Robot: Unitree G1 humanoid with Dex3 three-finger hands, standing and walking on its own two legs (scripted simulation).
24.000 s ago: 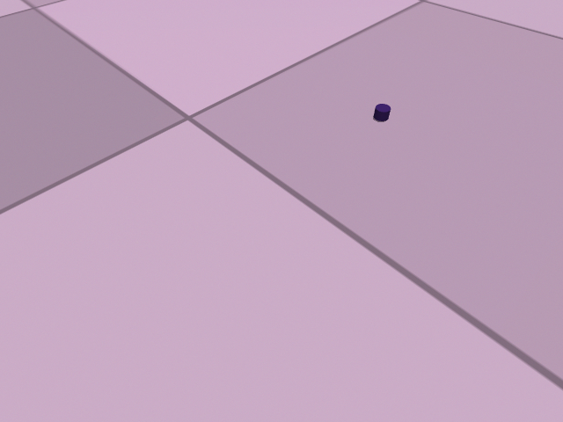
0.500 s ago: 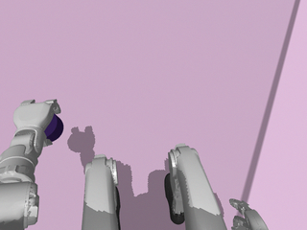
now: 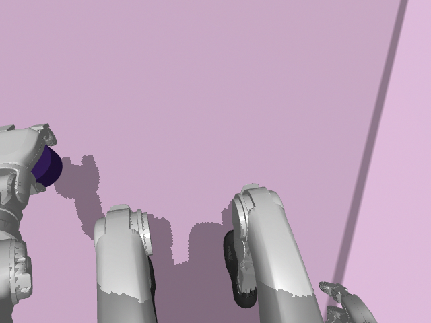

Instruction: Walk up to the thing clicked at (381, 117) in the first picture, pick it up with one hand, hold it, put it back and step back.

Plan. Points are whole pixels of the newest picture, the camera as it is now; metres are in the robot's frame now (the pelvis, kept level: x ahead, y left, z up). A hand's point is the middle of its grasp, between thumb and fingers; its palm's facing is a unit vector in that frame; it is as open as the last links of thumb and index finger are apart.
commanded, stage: crouch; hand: left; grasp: from above
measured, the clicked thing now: (31, 164) +0.43 +0.31 -0.20
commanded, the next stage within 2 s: lower in 0.22 s
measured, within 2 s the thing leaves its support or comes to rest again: rests again in 1.30 s
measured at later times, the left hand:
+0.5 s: hand (40, 167) +0.43 +0.31 -0.22, palm faces -0.49 -0.07 -0.87, open 10.8 cm
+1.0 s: hand (54, 167) +0.44 +0.30 -0.29, palm faces -0.46 -0.11 -0.88, open 10.8 cm
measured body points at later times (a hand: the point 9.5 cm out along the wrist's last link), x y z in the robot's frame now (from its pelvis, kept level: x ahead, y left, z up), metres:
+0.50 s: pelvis +0.00 +0.00 -0.04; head +0.24 +0.06 +0.33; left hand +0.45 +0.31 -0.17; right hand +0.05 -0.28 -0.15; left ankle +0.07 +0.13 -0.35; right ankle +0.10 -0.14 -0.35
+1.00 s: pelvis +0.01 +0.00 -0.08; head +0.27 +0.08 +0.28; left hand +0.46 +0.31 -0.24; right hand +0.05 -0.29 -0.17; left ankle +0.07 +0.13 -0.35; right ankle +0.10 -0.14 -0.35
